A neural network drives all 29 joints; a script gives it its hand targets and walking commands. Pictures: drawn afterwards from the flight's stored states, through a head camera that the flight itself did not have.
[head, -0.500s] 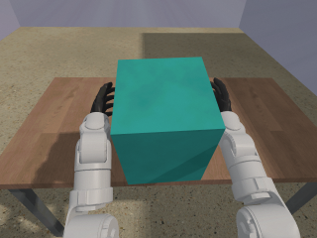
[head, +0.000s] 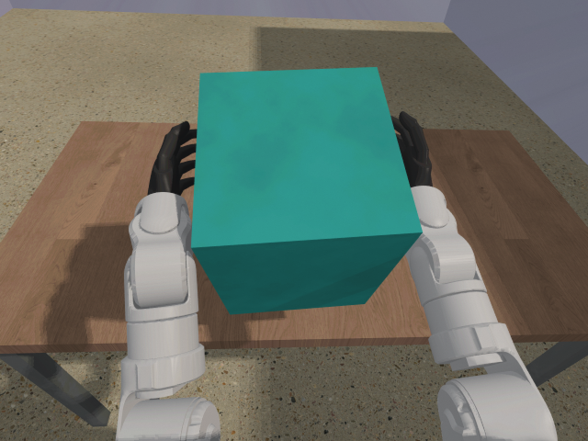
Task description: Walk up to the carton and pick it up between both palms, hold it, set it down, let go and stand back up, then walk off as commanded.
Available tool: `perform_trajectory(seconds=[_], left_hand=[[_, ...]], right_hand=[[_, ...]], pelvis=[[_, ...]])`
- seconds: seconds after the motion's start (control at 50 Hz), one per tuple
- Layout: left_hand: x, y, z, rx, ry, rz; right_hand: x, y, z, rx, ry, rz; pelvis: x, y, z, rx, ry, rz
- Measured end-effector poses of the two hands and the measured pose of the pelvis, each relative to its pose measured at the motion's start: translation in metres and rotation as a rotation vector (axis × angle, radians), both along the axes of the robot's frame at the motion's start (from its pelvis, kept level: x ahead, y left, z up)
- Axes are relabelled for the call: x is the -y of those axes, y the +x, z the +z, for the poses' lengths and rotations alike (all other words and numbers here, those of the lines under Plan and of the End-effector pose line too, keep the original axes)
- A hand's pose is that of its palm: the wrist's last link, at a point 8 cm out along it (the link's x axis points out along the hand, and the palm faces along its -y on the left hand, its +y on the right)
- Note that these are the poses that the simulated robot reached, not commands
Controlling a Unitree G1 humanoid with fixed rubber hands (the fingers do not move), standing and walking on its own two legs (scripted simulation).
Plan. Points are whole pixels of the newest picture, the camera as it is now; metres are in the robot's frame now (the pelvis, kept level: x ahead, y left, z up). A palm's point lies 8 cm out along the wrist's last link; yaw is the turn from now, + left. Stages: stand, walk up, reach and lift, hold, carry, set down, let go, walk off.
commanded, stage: hold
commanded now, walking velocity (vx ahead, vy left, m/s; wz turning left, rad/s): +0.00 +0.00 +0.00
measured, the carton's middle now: (294, 205) +0.37 +0.02 +0.15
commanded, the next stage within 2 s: none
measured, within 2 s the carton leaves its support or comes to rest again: neither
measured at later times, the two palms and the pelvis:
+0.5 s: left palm (177, 222) +0.31 +0.16 +0.17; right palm (423, 216) +0.33 -0.14 +0.16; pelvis -0.03 +0.00 +0.00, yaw +0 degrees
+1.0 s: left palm (168, 189) +0.34 +0.17 +0.19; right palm (412, 182) +0.37 -0.12 +0.19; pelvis +0.00 +0.00 +0.00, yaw +0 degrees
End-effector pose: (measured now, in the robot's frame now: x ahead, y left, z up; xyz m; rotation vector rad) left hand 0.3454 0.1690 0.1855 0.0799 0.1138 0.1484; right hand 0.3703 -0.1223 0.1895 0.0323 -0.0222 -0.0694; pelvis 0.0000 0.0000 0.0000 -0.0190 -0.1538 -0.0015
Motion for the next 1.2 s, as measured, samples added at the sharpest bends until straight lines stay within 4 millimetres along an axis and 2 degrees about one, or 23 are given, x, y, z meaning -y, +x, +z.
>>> perform_trajectory(seconds=[0.08,0.3,0.4,0.52,0.64,0.84,0.98,1.2], left_hand=[[-0.008,-0.01,0.007,0.012,-0.002,0.008],[-0.008,-0.034,0.0,-0.034,-0.017,-0.01],[0.0,-0.038,-0.003,-0.059,0.013,-0.016],[0.015,-0.029,-0.021,-0.109,0.035,-0.04],[0.023,-0.012,-0.019,-0.076,0.026,-0.044],[0.017,0.007,-0.022,-0.084,0.002,-0.032],[0.002,-0.001,0.003,0.0,-0.008,-0.009],[-0.006,-0.03,0.004,-0.025,-0.026,-0.012]], right_hand=[[-0.008,-0.007,0.007,0.009,0.0,0.01],[-0.008,-0.035,-0.003,-0.039,-0.009,0.003],[0.001,-0.04,-0.013,-0.063,0.016,0.0],[0.016,-0.037,-0.027,-0.105,0.003,-0.02],[0.024,-0.023,-0.022,-0.073,-0.007,-0.032],[0.018,-0.001,-0.025,-0.084,-0.018,-0.031],[0.002,-0.003,-0.001,-0.002,0.002,-0.012],[-0.005,-0.031,0.002,-0.028,-0.015,-0.007]], pelvis=[[-0.005,-0.002,-0.001,0.024,-0.001,0.003],[-0.008,-0.024,-0.002,0.064,-0.001,0.005],[-0.006,-0.029,-0.002,0.055,0.0,0.005],[0.001,-0.028,-0.002,0.028,0.006,0.003],[0.008,-0.02,-0.001,-0.01,0.007,-0.001],[0.007,-0.002,-0.001,-0.011,0.006,0.001],[-0.001,-0.001,-0.001,0.005,0.002,0.003],[-0.007,-0.018,-0.002,0.065,0.0,0.007]])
